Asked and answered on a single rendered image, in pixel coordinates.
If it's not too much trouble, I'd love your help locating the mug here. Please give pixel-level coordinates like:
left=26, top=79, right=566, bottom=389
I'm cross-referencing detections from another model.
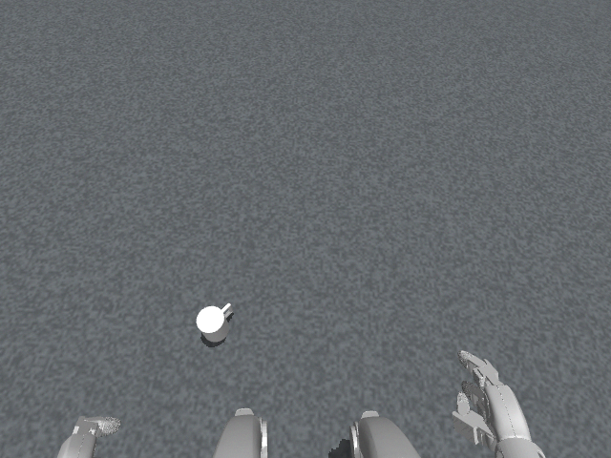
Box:
left=197, top=303, right=233, bottom=343

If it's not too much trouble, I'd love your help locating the right robot hand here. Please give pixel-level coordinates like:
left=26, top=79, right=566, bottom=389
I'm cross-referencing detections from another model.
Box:
left=453, top=350, right=532, bottom=451

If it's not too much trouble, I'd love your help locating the right robot arm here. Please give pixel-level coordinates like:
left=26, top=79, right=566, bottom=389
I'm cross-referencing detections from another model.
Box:
left=495, top=438, right=546, bottom=458

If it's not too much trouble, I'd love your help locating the left robot hand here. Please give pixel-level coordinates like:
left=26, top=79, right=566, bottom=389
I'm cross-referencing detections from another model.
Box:
left=57, top=416, right=121, bottom=458

